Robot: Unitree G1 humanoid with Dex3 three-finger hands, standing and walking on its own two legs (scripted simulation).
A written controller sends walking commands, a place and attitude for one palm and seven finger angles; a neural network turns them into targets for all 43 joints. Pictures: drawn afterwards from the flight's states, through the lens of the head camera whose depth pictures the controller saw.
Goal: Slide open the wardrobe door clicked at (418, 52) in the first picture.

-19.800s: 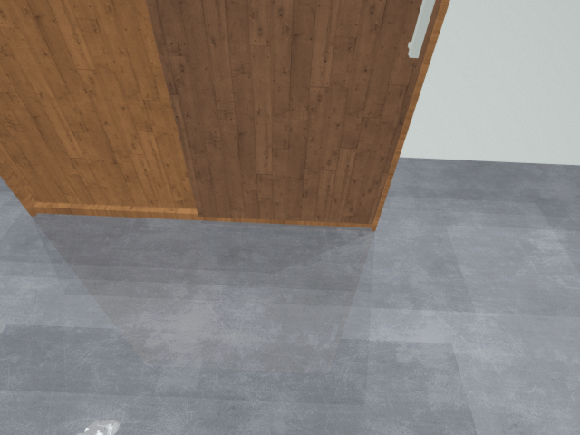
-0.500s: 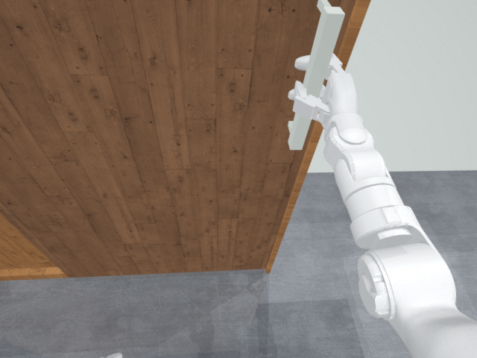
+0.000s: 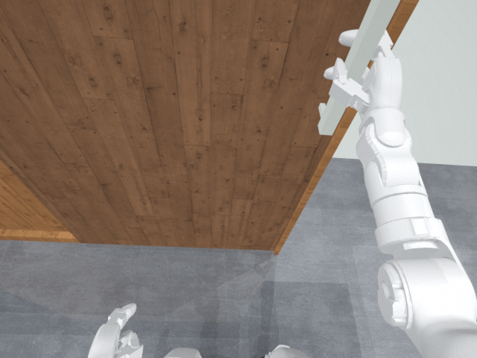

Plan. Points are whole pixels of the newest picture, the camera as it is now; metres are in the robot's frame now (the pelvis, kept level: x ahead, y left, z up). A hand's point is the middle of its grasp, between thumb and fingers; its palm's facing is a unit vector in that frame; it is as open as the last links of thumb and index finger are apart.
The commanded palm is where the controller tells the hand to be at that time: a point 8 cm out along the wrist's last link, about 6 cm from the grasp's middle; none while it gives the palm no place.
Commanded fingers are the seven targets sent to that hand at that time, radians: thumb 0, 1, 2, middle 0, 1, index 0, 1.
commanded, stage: step sideways, sliding the door along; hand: right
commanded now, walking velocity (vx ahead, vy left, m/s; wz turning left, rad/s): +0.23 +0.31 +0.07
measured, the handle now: (348, 63) +0.53 -0.12 +0.21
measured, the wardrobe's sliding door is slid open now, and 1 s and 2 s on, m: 0.00 0.11 0.37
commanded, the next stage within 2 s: none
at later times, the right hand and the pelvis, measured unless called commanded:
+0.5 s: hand (328, 85) +0.48 -0.09 +0.20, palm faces +0.15 +0.98 -0.09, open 6.5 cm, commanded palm +0.45 -0.07 +0.20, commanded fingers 0.00 -0.90 -0.90 0.45 1.40 0.45 1.40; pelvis +0.06 +0.09 +0.01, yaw -5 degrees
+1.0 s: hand (266, 77) +0.48 +0.01 +0.20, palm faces +0.23 +0.97 -0.04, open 6.7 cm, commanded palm +0.45 +0.03 +0.19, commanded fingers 0.00 -0.90 -0.90 0.45 1.40 0.45 1.40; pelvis +0.14 +0.18 +0.02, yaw -6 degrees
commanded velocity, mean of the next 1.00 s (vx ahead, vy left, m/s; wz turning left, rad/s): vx -0.16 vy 0.18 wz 0.22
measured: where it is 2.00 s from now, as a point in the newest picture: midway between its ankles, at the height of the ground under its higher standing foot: outside the picture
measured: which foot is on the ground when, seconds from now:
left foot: down 0.00-0.26, up 0.28-0.58, down 0.60-0.80, up 0.82-1.00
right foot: down 0.00-0.62, up 0.64-0.78, down 0.80-1.00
